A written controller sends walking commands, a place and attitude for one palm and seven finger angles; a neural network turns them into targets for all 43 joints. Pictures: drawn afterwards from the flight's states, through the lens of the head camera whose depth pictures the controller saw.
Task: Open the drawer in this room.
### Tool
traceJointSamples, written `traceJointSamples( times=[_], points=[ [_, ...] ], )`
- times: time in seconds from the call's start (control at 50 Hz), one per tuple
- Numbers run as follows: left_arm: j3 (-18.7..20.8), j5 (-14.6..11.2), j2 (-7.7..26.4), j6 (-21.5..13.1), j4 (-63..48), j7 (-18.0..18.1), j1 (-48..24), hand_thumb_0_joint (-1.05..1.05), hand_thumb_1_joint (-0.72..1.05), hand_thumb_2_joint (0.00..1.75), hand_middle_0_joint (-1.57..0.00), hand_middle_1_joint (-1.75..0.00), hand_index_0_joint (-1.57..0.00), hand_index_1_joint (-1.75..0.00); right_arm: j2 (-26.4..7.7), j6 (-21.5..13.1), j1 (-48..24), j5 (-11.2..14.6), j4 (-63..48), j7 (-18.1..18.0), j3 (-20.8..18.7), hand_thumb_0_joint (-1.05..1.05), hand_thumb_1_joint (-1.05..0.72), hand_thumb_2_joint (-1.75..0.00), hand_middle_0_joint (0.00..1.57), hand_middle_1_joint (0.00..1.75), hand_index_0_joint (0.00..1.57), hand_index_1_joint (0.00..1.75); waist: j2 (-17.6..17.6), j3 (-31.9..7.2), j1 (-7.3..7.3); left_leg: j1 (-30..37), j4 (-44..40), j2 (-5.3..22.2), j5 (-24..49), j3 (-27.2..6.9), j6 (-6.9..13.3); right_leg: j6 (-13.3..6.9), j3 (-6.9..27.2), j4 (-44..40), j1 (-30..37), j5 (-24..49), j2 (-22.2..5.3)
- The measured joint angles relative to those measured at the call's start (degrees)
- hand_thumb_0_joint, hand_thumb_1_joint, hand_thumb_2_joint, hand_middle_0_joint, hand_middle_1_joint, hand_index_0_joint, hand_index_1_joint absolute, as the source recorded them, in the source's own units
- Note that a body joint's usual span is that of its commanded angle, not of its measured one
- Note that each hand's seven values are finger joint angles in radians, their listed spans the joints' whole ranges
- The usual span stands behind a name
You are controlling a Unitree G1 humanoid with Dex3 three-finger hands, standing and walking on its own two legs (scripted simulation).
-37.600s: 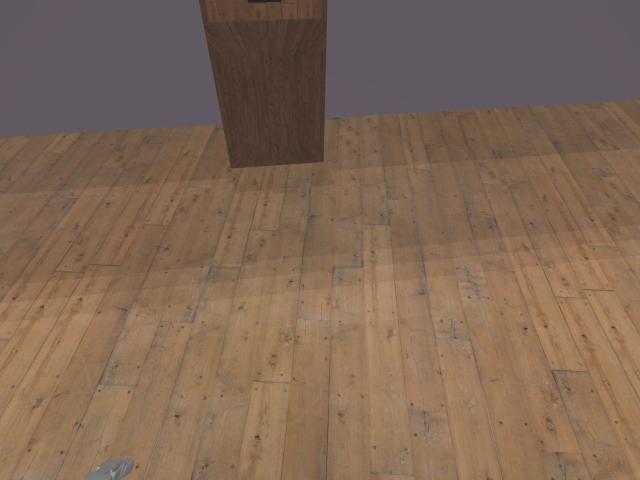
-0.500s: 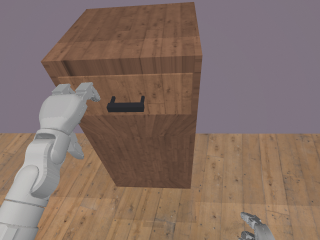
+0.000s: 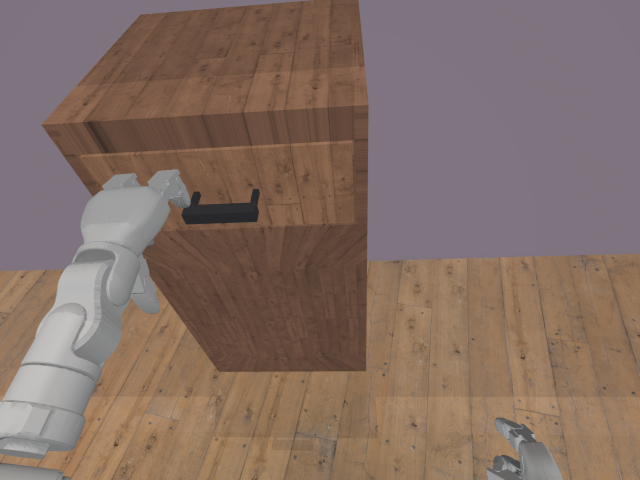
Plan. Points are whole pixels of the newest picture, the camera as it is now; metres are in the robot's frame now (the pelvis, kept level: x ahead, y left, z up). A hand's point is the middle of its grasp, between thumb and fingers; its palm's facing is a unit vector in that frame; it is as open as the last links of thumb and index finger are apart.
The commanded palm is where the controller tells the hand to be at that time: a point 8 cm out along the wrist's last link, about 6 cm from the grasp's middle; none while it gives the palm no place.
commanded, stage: move the hooked fingers above the handle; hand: left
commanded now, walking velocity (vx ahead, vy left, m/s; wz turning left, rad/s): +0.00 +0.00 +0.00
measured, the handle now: (223, 204) +0.52 +0.24 +0.03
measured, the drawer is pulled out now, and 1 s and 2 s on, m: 0.00 0.00 0.00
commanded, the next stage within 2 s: none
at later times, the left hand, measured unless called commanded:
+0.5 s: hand (186, 231) +0.40 +0.24 +0.10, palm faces -0.01 -0.04 -1.00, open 13.8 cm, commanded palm +0.38 +0.25 +0.16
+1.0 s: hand (215, 213) +0.45 +0.22 +0.08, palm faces -0.04 -0.03 -1.00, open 13.8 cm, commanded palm +0.44 +0.24 +0.14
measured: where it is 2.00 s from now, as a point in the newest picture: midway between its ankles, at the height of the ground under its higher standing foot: outside the picture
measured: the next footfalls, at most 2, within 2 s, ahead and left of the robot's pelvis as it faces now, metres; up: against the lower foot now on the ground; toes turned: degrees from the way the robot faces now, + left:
none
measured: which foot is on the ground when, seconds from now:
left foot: down 0.00-1.00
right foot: down 0.00-1.00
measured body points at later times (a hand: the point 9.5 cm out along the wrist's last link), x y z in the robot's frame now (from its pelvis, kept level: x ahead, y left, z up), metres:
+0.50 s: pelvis +0.01 +0.01 +0.00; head +0.04 -0.02 +0.44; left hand +0.39 +0.24 +0.15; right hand +0.16 -0.24 -0.13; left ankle -0.02 +0.11 -0.74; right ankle +0.02 -0.09 -0.74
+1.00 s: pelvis +0.03 +0.03 -0.01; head +0.07 +0.00 +0.44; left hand +0.45 +0.22 +0.13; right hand +0.13 -0.23 -0.14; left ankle -0.02 +0.12 -0.74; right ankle +0.02 -0.09 -0.74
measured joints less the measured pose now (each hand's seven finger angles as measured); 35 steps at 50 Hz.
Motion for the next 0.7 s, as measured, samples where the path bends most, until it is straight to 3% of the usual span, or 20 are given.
traceJointSamples(
  times=[0.1, 0.2, 0.3, 0.42, 0.54, 0.62, 0.7],
  points=[
    [-1.5, -0.2, -1.0, -3.3, 0.4, -0.8, 0.1, 0.00, -0.49, 0.30, -0.32, -1.20, -0.32, -1.21, -0.2, -0.2, 1.2, -0.2, 0.1, -0.6, -0.5, 0.02, -0.90, -0.90, 0.20, 0.30, 0.20, 0.30, -0.1, -0.2, -0.60, -0.9, 0.7, 0.0, -0.5, 0.2, 0.1, 0.0, 0.1, 1.0, -1.0, -0.6, 0.0],
    [-0.3, 0.1, -1.1, -7.0, 2.5, 2.1, -1.1, 0.00, -0.49, 0.30, -0.32, -1.20, -0.32, -1.21, 0.6, -0.5, 1.6, -0.1, 0.7, -1.0, -0.8, 0.02, -0.90, -0.90, 0.20, 0.30, 0.20, 0.30, -0.7, -0.5, -1.08, -1.7, 1.4, 0.1, -1.1, 0.7, 0.0, 0.0, 0.6, 1.8, -2.1, -1.1, 0.2],
    [1.0, 1.2, -0.5, -4.7, 6.7, 5.0, -4.1, 0.00, -0.49, 0.30, -0.32, -1.20, -0.32, -1.21, 1.0, -0.3, 2.2, 0.2, 0.9, -0.6, -1.0, 0.01, -0.90, -0.90, 0.20, 0.30, 0.20, 0.30, -0.8, -1.1, -1.22, -2.9, 1.9, 0.1, -1.3, 1.0, 0.1, 0.1, 0.9, 2.2, -3.3, -1.2, 0.2],
    [-1.6, 1.3, -1.4, -1.3, 9.1, 3.3, -6.0, 0.00, -0.49, 0.30, -0.32, -1.20, -0.32, -1.21, 0.6, 0.3, 2.9, 0.4, 0.6, -0.4, -1.0, 0.01, -0.90, -0.90, 0.20, 0.30, 0.20, 0.30, -0.3, -1.8, -1.33, -3.7, 2.2, -0.5, -1.6, 0.8, 0.7, 0.6, 0.8, 2.5, -4.0, -1.5, -0.4],
    [-4.3, 1.8, -3.5, -4.4, 10.2, 2.6, -7.4, 0.00, -0.49, 0.30, -0.32, -1.20, -0.32, -1.21, 1.1, 0.3, 2.9, 0.2, 0.3, -0.7, -0.9, 0.01, -0.90, -0.90, 0.20, 0.30, 0.20, 0.30, -1.1, -2.1, -1.75, -4.2, 3.1, -0.9, -2.3, 0.9, 1.2, 1.0, 0.8, 3.2, -4.4, -2.2, -0.7],
    [-4.3, 3.2, -4.1, -5.9, 12.7, 5.2, -9.8, 0.00, -0.49, 0.30, -0.32, -1.20, -0.32, -1.21, 1.6, 0.0, 2.8, 0.1, 0.3, -0.6, -1.0, 0.01, -0.90, -0.90, 0.20, 0.30, 0.20, 0.30, -1.7, -2.3, -2.00, -5.0, 3.7, -1.0, -2.7, 1.2, 1.3, 1.2, 1.1, 3.8, -5.2, -2.5, -0.8],
    [-3.5, 4.2, -4.0, -4.3, 15.4, 7.9, -12.3, 0.00, -0.49, 0.30, -0.32, -1.20, -0.32, -1.21, 1.9, 0.0, 3.2, 0.1, 0.5, 0.0, -1.1, 0.01, -0.90, -0.90, 0.20, 0.30, 0.20, 0.30, -1.7, -2.7, -2.10, -5.9, 3.9, -1.1, -2.8, 1.6, 1.5, 1.4, 1.5, 3.9, -6.2, -2.5, -0.9]
  ],
)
